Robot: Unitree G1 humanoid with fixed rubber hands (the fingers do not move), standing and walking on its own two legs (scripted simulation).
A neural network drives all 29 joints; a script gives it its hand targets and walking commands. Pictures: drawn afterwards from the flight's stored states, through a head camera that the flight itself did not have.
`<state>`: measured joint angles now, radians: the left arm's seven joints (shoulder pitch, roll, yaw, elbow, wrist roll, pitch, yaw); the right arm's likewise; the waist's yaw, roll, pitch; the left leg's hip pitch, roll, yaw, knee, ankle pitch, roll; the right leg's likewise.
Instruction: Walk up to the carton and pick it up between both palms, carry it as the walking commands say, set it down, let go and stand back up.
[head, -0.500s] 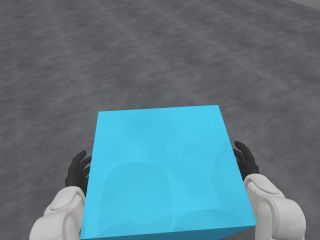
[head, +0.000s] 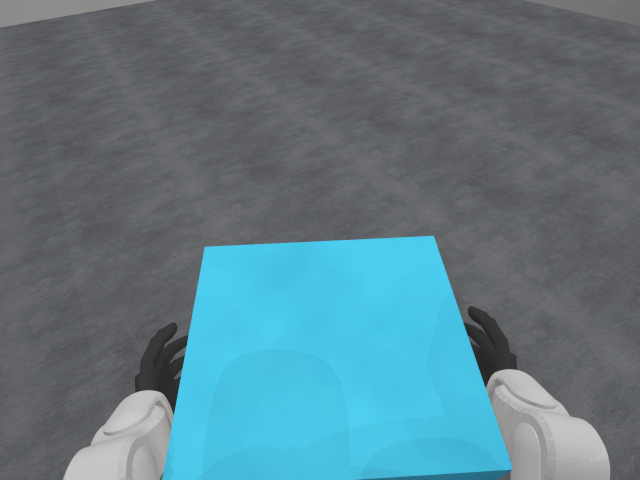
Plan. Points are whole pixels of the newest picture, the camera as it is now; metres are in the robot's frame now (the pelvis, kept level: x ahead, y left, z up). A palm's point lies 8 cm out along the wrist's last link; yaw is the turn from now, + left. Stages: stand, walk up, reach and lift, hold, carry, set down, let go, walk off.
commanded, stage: carry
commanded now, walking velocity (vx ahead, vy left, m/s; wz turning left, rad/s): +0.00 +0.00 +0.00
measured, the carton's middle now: (326, 391) +0.25 -0.01 +0.02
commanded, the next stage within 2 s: none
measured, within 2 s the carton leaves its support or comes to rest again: neither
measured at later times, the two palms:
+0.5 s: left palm out of the picture +0.13 +0.27 +0.08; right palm (421, 477) +0.13 -0.08 +0.08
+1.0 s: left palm out of the picture +0.11 +0.27 +0.08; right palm out of the picture +0.13 -0.08 +0.08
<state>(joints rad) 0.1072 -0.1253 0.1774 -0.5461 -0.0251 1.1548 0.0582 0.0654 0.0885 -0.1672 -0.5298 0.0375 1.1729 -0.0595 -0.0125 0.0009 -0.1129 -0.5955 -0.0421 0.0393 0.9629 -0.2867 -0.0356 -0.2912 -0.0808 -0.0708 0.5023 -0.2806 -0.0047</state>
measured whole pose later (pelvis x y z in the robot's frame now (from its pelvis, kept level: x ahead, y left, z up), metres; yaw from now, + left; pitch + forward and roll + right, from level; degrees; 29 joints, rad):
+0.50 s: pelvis -0.10 +0.09 -0.01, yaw +2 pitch +3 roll -1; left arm 0.03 -0.10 0.16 -0.49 -0.03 1.17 0.06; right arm 0.06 0.10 -0.18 -0.52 0.02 1.16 -0.06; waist 0.01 0.02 -0.13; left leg -0.39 0.02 0.07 0.47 -0.14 0.02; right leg -0.29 -0.02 -0.10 0.48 -0.24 -0.01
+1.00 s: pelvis -0.11 +0.09 -0.01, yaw +2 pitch +2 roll +0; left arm 0.03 -0.09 0.17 -0.50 -0.03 1.18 0.06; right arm 0.03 0.10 -0.18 -0.52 0.02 1.17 -0.07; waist 0.01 0.01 -0.09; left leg -0.38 0.00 0.06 0.46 -0.11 0.03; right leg -0.29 -0.03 -0.11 0.51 -0.25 -0.02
